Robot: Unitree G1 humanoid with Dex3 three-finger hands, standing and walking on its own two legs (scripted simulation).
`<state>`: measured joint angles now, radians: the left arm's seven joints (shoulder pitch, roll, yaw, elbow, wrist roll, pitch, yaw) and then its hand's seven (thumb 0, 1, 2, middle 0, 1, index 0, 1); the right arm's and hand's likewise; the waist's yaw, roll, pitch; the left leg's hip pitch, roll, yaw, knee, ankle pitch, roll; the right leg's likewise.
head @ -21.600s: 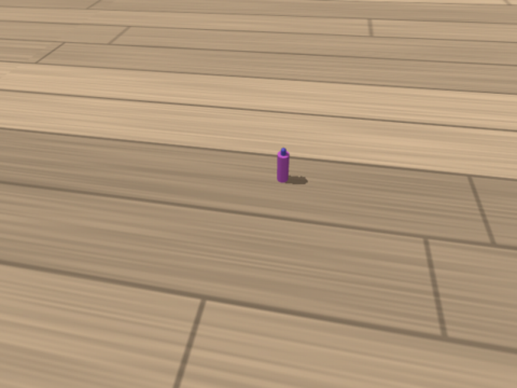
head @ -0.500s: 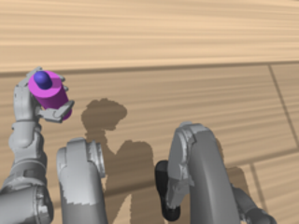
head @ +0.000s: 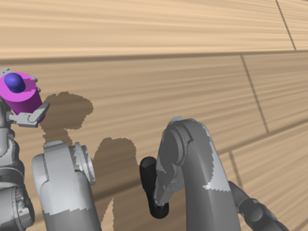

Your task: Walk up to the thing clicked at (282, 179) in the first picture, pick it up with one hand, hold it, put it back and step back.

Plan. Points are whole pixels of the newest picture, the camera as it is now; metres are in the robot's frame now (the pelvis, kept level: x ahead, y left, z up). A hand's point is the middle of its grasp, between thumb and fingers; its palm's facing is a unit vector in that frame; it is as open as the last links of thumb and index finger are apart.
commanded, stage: lower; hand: left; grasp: from the side
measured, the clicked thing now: (24, 99) +0.44 +0.23 -0.13
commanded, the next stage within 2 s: loosen in 1.06 s
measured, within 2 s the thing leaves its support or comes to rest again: rests again in 0.98 s
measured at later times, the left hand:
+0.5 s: hand (31, 103) +0.44 +0.22 -0.17, palm faces +0.13 -0.99 +0.00, open 8.6 cm
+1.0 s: hand (34, 107) +0.43 +0.22 -0.19, palm faces +0.14 -0.99 +0.00, open 8.6 cm
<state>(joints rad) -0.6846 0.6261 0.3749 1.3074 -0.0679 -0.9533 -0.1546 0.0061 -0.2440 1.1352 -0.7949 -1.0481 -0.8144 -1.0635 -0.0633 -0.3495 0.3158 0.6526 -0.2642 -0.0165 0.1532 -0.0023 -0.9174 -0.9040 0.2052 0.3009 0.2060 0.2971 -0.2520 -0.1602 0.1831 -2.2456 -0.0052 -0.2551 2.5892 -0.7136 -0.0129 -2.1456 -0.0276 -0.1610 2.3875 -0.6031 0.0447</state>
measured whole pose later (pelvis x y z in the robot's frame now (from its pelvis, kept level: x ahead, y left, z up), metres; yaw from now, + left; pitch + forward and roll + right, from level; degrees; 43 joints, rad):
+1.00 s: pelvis -0.01 +0.01 -0.01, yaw -4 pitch +14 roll -19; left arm -0.67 0.77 0.37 1.44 -0.04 -1.10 0.00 0.01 -0.25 1.14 -0.80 -1.05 -0.82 -1.06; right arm -0.17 -0.36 0.49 0.59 -0.35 0.00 0.16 -0.01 -0.90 -0.90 0.21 0.30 0.21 0.30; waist -0.28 -0.25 0.30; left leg -2.21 0.00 -0.36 2.65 -0.72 0.00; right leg -2.06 0.01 -0.24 2.35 -0.57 0.07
